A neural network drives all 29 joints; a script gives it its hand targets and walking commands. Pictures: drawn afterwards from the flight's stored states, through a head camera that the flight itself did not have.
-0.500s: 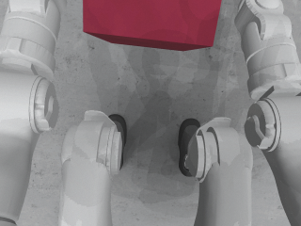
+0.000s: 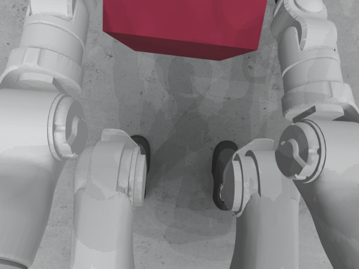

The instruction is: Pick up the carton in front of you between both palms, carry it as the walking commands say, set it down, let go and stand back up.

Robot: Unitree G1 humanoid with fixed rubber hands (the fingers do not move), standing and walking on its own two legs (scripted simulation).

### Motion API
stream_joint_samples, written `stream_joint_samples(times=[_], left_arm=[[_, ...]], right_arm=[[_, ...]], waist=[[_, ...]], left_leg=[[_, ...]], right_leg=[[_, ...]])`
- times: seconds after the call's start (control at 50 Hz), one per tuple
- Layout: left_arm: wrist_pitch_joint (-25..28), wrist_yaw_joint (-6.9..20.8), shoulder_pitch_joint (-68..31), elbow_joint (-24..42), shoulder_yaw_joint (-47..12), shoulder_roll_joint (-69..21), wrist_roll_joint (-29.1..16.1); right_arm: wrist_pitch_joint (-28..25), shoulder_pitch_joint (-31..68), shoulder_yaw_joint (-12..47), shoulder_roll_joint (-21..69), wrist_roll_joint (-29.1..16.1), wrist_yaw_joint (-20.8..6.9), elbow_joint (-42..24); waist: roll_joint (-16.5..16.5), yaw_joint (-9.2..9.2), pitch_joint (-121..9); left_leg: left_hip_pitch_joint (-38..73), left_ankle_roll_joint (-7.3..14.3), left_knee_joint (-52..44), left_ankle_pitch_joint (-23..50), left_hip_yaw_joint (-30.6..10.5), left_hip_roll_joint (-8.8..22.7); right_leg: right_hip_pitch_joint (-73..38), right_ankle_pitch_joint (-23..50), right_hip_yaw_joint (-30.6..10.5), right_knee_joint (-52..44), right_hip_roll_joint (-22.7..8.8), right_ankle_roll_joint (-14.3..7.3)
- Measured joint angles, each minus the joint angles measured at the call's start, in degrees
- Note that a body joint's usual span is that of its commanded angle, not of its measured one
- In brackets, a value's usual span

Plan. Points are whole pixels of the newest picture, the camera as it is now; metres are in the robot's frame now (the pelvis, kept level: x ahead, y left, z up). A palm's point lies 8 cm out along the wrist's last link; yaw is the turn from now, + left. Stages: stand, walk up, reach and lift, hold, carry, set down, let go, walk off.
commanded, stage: reach and lift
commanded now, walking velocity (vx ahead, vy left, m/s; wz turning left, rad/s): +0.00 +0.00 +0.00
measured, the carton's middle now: out of the picture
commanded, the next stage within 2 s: none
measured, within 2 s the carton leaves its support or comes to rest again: leaves its support in 0.12 s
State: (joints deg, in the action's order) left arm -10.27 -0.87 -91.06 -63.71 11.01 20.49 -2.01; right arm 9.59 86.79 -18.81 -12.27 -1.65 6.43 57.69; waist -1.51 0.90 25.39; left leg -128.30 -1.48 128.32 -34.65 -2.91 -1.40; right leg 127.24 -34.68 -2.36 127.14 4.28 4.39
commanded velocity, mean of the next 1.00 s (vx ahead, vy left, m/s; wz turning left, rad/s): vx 0.00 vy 0.00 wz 0.00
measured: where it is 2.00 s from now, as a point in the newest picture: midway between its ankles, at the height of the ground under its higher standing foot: (180, 183)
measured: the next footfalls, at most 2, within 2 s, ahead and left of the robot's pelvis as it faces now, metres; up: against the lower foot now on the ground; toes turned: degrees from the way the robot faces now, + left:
none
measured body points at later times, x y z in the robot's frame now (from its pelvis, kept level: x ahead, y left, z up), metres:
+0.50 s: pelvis -0.01 -0.01 +0.08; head +0.27 +0.02 +0.43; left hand +0.52 +0.18 +0.01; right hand +0.53 -0.12 +0.01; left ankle +0.10 +0.13 -0.33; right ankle +0.11 -0.14 -0.33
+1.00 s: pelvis +0.03 +0.00 +0.20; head +0.24 +0.02 +0.60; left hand +0.49 +0.18 +0.15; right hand +0.50 -0.12 +0.15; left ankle +0.10 +0.13 -0.33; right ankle +0.11 -0.14 -0.33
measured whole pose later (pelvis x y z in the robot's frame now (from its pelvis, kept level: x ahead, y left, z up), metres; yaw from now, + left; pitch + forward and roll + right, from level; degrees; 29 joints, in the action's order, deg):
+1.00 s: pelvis +0.03 +0.00 +0.20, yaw +3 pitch +40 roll -1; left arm -23.9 -0.7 -50.9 -36.3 23.3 -0.7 12.7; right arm 22.5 49.2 -26.6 4.5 11.8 4.3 34.1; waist -1.1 0.0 -12.7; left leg -99.4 -3.3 87.6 -28.0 -6.7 -5.7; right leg 98.3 -29.0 -5.8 87.3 6.2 3.9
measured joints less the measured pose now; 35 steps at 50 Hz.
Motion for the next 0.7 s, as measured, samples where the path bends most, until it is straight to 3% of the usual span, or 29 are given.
stream_joint_samples(times=[0.08, 0.12, 0.16, 0.2, 0.32, 0.5, 0.7], left_arm=[[-2.12, -0.75, 3.67, 4.78, -0.53, -1.16, -1.32], [-3.32, -2.25, 5.86, 7.57, -1.54, -1.79, -2.12], [-4.75, -5.72, 8.25, 10.83, -2.45, -2.97, -2.79], [-6.23, -5.86, 10.47, 14.22, -1.71, -3.89, -2.71], [-9.27, -4.08, 17.48, 17.25, 4.03, -8.67, 2.54], [-10.44, 0.24, 20.86, 14.40, 15.00, -13.72, 14.44], [-12.85, 1.52, 22.30, 19.84, 17.20, -16.13, 17.37]], right_arm=[[2.12, -2.16, 1.39, 0.00, -1.06, 0.88, -2.66], [3.16, -3.78, 2.42, 0.48, -2.51, 2.67, -4.77], [4.13, -5.99, 3.11, 1.65, -3.79, 5.33, -7.75], [4.95, -8.62, 2.40, 2.58, -4.03, 5.28, -10.97], [7.49, -16.46, -2.03, 6.91, 1.56, 3.52, -14.49], [10.42, -18.61, -12.11, 12.05, 13.81, -0.15, -12.72], [13.02, -20.09, -12.76, 13.31, 15.64, -1.66, -17.92]], waist=[[-0.56, 0.02, -2.05], [-0.68, -0.04, -3.55], [-0.66, -0.14, -5.53], [-0.75, -0.04, -7.38], [-0.42, 0.38, -20.15], [0.88, -0.21, -29.49], [0.32, -0.21, -31.05]], left_leg=[[-0.56, 0.07, 0.32, -0.75, 0.21, -0.04], [-0.86, -0.08, 0.13, -0.93, 0.12, -0.30], [-1.00, -0.52, -0.40, -0.91, -0.24, -1.00], [-0.40, -1.25, -1.30, -0.82, -0.86, -1.96], [0.17, -3.00, -6.59, 0.60, -2.35, -3.88], [5.64, -2.90, -18.89, 5.77, -3.00, -4.42], [10.88, -2.68, -27.84, 8.63, -2.91, -4.36]], right_leg=[[0.66, -0.68, -0.38, 0.39, 0.42, 0.19], [0.94, -0.87, -0.61, 0.23, 0.78, 0.36], [0.96, -1.06, -0.91, -0.23, 1.27, 0.63], [0.39, -1.00, -1.18, -1.01, 1.82, 0.84], [-0.28, -0.25, -1.49, -5.95, 2.29, 1.13], [-5.63, 4.64, -1.82, -17.83, 2.21, 0.15], [-10.46, 7.88, -3.24, -26.59, 3.23, 0.45]])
